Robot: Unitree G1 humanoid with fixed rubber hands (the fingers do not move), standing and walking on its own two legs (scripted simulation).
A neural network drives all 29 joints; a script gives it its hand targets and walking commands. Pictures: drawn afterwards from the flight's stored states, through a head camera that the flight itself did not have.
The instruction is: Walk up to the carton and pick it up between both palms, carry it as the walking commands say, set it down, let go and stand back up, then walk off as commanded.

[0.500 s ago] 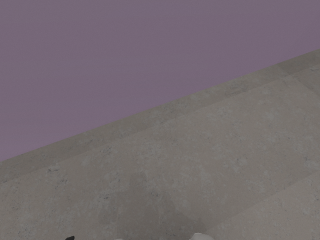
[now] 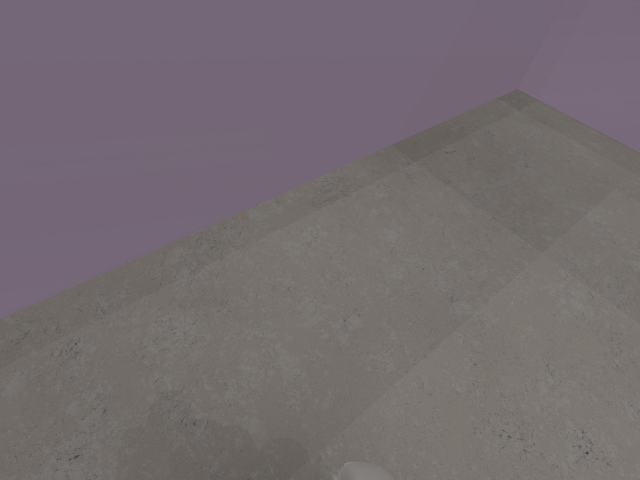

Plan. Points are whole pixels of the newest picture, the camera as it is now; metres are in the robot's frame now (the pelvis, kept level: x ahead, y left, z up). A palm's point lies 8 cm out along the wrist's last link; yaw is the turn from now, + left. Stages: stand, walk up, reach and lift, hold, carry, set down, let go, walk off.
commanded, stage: walk off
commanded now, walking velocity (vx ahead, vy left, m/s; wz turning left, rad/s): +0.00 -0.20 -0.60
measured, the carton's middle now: out of the picture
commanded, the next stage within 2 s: stand in 0.34 s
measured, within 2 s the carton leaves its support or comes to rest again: neither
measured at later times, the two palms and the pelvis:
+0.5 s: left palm out of the picture +0.09 +0.05 -0.14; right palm out of the picture +0.01 -0.44 -0.14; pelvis -0.03 -0.16 -0.01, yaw -15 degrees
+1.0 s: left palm out of the picture +0.01 +0.02 -0.14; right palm out of the picture -0.10 -0.41 -0.14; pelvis -0.05 -0.20 +0.01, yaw -18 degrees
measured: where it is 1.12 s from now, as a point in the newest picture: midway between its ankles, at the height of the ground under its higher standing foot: outside the picture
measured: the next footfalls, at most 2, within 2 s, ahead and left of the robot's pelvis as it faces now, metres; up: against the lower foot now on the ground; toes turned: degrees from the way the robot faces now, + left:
right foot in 0.18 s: +0.04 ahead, -0.25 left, +0.00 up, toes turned -12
left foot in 0.66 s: +0.01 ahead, -0.09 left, +0.00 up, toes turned -13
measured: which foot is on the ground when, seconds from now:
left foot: down 0.00-0.20, up 0.22-0.64, down 0.66-1.00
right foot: up 0.00-0.16, down 0.18-0.72, up 0.74-0.84, down 0.86-1.00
